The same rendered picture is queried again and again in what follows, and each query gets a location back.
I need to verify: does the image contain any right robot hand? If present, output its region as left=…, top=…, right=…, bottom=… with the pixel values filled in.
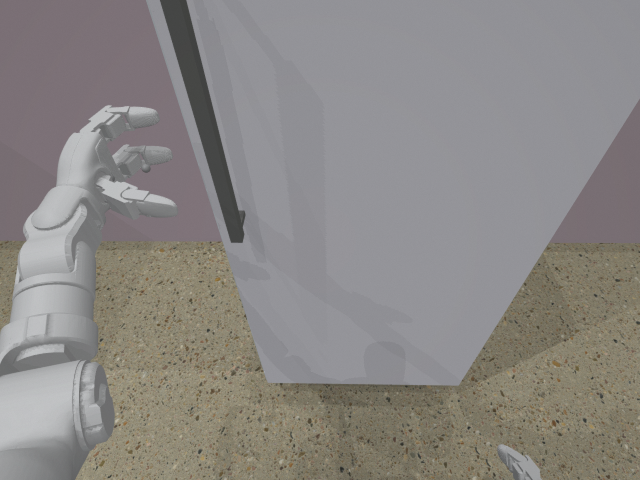
left=497, top=444, right=542, bottom=480

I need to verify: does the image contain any left robot upper arm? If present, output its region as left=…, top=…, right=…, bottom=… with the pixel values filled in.
left=0, top=359, right=115, bottom=480

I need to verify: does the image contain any left robot hand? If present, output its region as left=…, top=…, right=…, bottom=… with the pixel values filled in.
left=56, top=105, right=178, bottom=220

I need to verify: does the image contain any robot left forearm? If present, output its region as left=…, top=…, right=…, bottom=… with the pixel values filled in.
left=0, top=185, right=106, bottom=376

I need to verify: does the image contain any fridge door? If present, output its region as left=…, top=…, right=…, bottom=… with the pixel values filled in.
left=148, top=0, right=640, bottom=386

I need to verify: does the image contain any handle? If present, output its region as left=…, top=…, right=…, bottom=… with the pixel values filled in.
left=160, top=0, right=245, bottom=243

